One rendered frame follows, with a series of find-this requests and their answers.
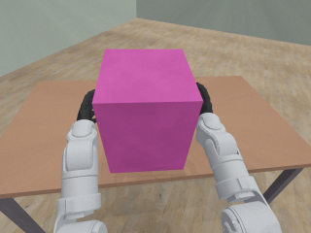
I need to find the left robot upper arm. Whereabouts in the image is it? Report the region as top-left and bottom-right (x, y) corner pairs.
(56, 219), (108, 233)

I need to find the left robot hand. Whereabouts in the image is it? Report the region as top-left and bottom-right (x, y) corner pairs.
(76, 89), (97, 123)

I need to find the right robot upper arm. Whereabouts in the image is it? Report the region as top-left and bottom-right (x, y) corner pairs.
(221, 201), (282, 233)

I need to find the robot left forearm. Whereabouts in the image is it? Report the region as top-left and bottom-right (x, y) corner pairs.
(53, 119), (101, 233)

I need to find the table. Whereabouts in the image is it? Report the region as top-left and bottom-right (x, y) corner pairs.
(0, 76), (311, 233)

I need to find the right robot hand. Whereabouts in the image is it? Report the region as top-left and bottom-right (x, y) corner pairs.
(196, 83), (213, 115)

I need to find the carton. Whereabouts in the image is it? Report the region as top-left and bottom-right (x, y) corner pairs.
(91, 49), (203, 174)

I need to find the robot right forearm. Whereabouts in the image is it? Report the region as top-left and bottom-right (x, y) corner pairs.
(195, 113), (283, 233)

